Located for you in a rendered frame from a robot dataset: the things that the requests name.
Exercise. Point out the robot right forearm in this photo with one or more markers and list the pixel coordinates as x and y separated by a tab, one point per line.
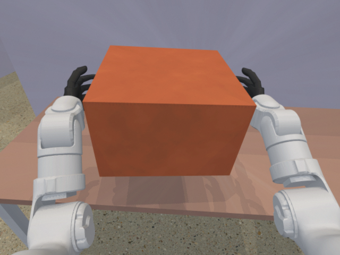
291	161

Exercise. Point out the robot left forearm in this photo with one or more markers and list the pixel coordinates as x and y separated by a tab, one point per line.
59	150

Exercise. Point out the carton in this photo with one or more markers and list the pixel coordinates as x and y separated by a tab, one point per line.
166	112

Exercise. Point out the right robot hand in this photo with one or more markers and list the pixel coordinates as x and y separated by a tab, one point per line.
253	83

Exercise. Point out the left robot upper arm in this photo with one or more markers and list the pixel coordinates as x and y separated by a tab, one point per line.
61	229

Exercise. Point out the table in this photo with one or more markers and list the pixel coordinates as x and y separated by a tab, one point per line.
247	193

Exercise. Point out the left robot hand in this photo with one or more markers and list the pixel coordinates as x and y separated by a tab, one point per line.
74	84

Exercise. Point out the right robot upper arm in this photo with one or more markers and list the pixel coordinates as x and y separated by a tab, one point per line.
310	217

